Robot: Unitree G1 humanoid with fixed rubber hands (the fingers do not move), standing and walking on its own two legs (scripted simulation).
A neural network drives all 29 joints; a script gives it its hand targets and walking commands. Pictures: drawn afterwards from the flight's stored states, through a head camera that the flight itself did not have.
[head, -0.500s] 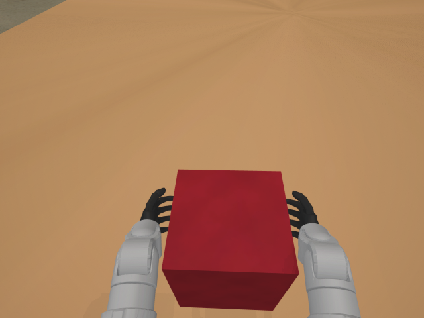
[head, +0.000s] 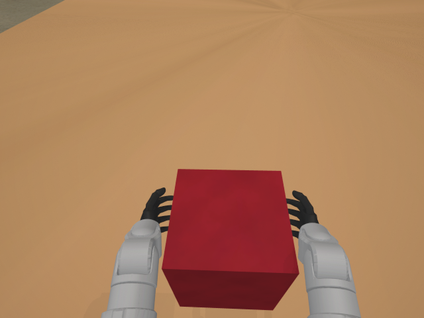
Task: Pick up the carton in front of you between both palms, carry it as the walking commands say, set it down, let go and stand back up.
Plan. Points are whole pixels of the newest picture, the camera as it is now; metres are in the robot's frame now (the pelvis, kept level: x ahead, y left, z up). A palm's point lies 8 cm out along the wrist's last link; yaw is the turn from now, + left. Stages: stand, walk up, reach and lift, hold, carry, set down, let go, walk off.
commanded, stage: carry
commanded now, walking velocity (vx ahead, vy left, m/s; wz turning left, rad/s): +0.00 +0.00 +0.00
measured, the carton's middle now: (227, 242) +0.29 +0.00 -0.04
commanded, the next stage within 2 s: hold in 0.28 s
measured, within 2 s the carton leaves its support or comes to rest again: neither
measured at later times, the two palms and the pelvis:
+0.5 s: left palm (173, 224) +0.29 +0.11 +0.04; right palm (336, 254) +0.24 -0.19 +0.04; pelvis -0.01 +0.01 +0.01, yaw -10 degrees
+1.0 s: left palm (157, 215) +0.30 +0.14 +0.05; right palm (317, 252) +0.23 -0.15 +0.05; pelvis -0.01 +0.06 +0.01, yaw -14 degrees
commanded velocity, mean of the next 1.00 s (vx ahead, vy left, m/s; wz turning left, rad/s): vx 0.00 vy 0.00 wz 0.00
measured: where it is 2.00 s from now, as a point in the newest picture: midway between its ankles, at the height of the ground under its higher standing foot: outside the picture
